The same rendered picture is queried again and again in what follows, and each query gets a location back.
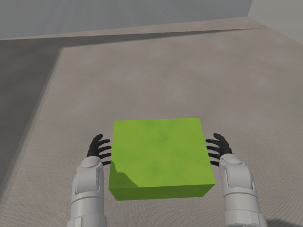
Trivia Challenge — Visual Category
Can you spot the robot left hand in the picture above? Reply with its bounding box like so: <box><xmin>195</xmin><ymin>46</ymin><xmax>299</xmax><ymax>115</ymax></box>
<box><xmin>87</xmin><ymin>134</ymin><xmax>111</xmax><ymax>166</ymax></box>

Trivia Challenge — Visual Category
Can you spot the robot right forearm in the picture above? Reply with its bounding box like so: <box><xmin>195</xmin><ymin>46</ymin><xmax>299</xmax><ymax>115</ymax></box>
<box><xmin>219</xmin><ymin>154</ymin><xmax>268</xmax><ymax>227</ymax></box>

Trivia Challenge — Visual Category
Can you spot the robot right hand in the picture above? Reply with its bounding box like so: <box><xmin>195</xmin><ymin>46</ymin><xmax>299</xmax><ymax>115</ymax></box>
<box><xmin>205</xmin><ymin>133</ymin><xmax>232</xmax><ymax>167</ymax></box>

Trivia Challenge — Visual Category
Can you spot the robot left forearm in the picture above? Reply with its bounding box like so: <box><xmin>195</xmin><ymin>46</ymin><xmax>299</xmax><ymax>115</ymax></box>
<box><xmin>66</xmin><ymin>156</ymin><xmax>107</xmax><ymax>227</ymax></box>

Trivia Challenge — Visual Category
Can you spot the carton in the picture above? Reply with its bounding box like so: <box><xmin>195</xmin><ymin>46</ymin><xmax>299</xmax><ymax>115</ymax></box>
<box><xmin>108</xmin><ymin>118</ymin><xmax>215</xmax><ymax>201</ymax></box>

